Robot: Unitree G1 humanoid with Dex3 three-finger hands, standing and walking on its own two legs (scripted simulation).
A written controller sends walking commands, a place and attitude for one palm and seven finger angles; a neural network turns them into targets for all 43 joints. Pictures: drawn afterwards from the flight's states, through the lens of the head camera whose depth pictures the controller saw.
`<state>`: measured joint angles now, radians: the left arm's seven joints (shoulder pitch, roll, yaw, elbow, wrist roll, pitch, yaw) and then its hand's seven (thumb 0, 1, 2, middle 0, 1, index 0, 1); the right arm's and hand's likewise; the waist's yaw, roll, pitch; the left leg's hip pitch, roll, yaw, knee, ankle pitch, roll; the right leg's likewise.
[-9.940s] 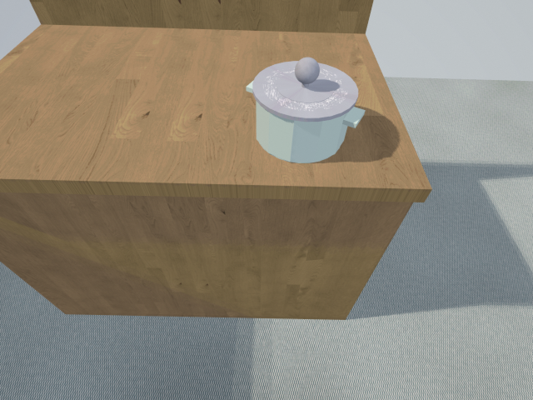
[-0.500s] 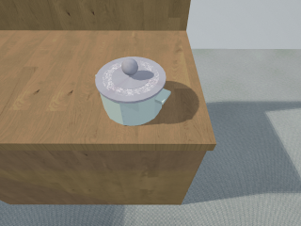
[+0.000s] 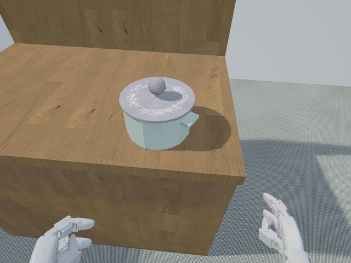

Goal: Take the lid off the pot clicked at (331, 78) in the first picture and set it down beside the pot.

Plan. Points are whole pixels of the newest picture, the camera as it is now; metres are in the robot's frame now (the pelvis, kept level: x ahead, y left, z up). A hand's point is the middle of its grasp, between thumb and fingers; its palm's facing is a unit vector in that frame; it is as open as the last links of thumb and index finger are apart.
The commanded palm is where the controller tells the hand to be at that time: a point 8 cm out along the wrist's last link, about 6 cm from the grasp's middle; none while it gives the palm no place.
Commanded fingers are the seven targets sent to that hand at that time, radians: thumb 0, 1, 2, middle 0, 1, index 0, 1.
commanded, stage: lift the closed hand beside the body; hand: left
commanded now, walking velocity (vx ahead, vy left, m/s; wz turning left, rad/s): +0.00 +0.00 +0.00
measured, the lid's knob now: (157, 86) +0.50 +0.11 +0.17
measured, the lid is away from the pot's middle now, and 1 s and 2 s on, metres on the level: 0.00 0.00 0.00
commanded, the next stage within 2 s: raise the hand higher, near the body in 0.22 s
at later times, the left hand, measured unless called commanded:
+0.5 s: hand (68, 222) +0.16 +0.22 +0.09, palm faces +0.28 -0.84 -0.46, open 3.1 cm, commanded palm +0.10 +0.26 +0.12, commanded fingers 0.00 0.90 0.90 -1.30 -1.50 -1.30 -1.50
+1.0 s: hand (51, 195) +0.18 +0.23 +0.15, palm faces +0.37 -0.83 -0.42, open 3.1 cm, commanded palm +0.13 +0.27 +0.17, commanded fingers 0.00 0.90 0.90 -1.30 -1.50 -1.30 -1.50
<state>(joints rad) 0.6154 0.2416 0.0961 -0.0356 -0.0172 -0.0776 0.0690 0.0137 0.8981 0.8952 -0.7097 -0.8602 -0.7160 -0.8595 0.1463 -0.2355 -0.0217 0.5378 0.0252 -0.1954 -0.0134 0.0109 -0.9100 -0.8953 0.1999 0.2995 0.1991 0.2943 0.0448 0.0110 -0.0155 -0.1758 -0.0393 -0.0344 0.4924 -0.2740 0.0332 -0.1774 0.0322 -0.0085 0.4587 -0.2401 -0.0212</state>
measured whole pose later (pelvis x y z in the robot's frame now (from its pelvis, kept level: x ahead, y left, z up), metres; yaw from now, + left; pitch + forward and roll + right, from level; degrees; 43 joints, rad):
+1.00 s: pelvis +0.02 +0.00 +0.00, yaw +0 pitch -4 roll -1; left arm 0.61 0.32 0.26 -0.50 -0.03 -0.13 0.08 0.02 0.89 0.90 -1.30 -1.50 -1.31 -1.50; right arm 0.18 -0.18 0.03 0.61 0.01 -0.17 -0.04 0.01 -0.90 -0.90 0.20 0.30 0.20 0.30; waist 0.09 0.06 0.00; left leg -0.11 -0.04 -0.03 0.46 -0.29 0.04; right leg -0.11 0.03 0.00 0.43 -0.26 -0.02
